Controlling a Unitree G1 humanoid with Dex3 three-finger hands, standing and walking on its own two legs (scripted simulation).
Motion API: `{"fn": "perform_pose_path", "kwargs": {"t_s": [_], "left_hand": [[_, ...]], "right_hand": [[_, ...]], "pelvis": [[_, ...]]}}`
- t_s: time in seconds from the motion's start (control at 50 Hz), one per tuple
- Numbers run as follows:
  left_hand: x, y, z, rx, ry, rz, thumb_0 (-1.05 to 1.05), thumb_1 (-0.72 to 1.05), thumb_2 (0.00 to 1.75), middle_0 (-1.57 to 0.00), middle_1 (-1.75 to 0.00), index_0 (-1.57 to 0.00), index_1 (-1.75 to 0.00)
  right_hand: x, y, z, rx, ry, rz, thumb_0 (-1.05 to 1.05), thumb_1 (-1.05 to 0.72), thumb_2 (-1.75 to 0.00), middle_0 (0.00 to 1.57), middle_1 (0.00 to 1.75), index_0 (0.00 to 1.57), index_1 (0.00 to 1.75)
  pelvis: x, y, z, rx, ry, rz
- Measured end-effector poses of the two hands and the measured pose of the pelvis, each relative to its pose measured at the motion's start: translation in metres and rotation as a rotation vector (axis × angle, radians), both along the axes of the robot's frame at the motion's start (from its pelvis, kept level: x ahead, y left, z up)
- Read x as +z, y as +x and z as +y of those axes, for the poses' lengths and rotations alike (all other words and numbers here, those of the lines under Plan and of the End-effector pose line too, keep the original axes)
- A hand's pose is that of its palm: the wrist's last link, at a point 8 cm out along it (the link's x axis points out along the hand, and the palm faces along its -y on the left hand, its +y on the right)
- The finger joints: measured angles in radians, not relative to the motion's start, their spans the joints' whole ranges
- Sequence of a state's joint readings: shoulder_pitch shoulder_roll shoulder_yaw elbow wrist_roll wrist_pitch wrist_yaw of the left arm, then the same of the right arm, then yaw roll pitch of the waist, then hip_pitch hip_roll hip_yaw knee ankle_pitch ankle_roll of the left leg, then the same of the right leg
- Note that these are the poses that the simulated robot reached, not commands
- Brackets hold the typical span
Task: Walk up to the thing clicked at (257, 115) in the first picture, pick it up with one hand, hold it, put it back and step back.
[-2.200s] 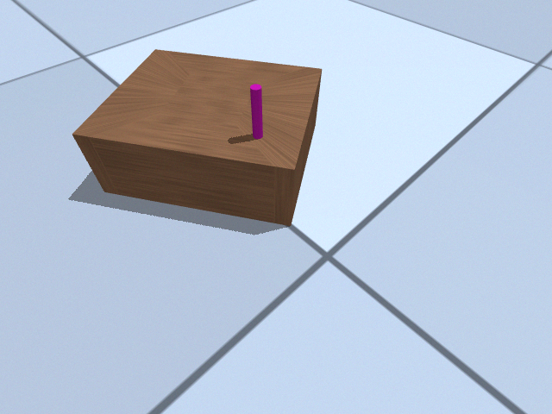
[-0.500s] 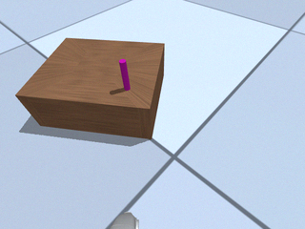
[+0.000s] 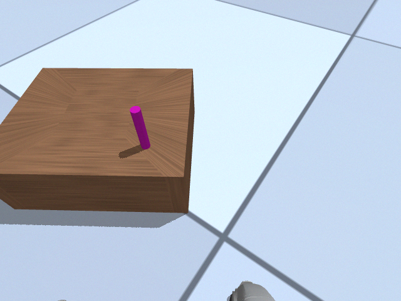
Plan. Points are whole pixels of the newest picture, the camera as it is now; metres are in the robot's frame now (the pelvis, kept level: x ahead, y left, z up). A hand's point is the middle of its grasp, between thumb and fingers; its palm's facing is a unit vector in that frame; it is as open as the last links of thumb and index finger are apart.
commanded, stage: walk up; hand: left
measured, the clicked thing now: (140, 129) +0.80 +0.26 -0.29
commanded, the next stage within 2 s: stand in 1.94 s
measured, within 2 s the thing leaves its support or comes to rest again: neither
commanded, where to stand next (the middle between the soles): +0.31 +0.05 m, yaw +0 degrees
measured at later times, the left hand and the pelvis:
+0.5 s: hand (61, 277) +0.20 +0.34 -0.16, palm faces -0.03 -0.92 -0.40, open 7.4 cm; pelvis +0.17 +0.05 -0.02, yaw +0 degrees
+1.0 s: hand (94, 217) +0.35 +0.29 -0.16, palm faces -0.07 -0.93 -0.35, open 7.4 cm; pelvis +0.23 +0.05 -0.01, yaw -2 degrees
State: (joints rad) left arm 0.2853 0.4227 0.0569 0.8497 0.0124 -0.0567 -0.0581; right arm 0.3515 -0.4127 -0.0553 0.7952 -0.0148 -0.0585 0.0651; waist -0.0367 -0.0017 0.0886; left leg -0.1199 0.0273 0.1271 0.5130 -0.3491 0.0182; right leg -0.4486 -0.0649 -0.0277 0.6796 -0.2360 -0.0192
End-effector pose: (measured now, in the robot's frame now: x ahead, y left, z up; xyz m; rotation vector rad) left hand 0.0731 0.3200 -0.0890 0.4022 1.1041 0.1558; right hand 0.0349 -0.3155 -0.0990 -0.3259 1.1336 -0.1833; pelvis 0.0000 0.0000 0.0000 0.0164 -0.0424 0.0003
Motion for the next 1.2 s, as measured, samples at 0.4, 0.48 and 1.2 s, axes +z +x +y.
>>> {"fn": "perform_pose_path", "kwargs": {"t_s": [0.4, 0.48, 1.2], "left_hand": [[0.0, 0.093, 0.027, 0.06, 0.024, 0.009, 0.01, 0.9, 0.89, -0.2, -0.31, -0.21, -0.3], [-0.023, 0.116, 0.055, 0.073, 0.018, 0.047, 0.01, 0.9, 0.89, -0.2, -0.31, -0.21, -0.3], [-0.021, 0.281, 0.014, 0.033, -0.08, -0.005, 0.01, 0.91, 0.89, -0.2, -0.3, -0.21, -0.3]], "right_hand": [[-0.005, 0.169, 0.02, 0.066, 0.0, 0.006, 0.01, -0.91, -0.9, 0.2, 0.3, 0.2, 0.3], [-0.002, 0.203, 0.036, 0.06, -0.056, -0.038, 0.01, -0.91, -0.9, 0.2, 0.3, 0.2, 0.3], [-0.014, 0.256, 0.061, -0.031, -0.007, 0.067, 0.0, -0.91, -0.9, 0.2, 0.3, 0.2, 0.3]], "pelvis": [[-0.004, 0.136, 0.023, 0.004, -0.034, 0.004], [-0.016, 0.165, 0.046, -0.003, -0.012, -0.001], [0.002, 0.234, 0.047, -0.03, -0.006, -0.008]]}}
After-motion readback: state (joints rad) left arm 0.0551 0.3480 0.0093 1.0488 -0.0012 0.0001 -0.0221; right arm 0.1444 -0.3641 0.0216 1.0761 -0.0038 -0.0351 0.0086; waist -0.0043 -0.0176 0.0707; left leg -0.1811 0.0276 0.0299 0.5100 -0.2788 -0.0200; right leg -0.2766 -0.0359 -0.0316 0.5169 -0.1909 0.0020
